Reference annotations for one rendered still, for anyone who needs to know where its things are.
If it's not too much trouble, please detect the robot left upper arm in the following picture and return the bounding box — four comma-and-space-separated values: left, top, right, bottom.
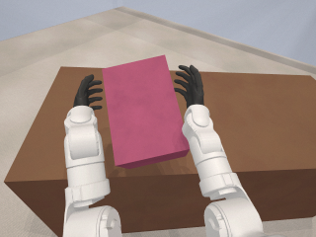
63, 205, 122, 237

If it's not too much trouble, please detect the carton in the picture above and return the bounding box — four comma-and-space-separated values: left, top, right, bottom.
102, 54, 190, 169

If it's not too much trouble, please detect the right robot forearm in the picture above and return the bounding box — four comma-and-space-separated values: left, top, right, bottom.
182, 104, 263, 228

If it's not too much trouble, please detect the left robot forearm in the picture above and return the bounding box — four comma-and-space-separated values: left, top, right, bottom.
62, 106, 111, 237

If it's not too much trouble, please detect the left robot hand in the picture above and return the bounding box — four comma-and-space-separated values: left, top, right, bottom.
73, 74, 103, 111

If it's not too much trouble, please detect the pedestal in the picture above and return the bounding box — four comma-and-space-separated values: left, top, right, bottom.
4, 66, 316, 237

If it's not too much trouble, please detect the robot right upper arm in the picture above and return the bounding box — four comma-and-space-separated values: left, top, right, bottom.
203, 197, 287, 237

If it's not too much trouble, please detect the right robot hand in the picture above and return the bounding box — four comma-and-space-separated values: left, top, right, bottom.
174, 65, 204, 108

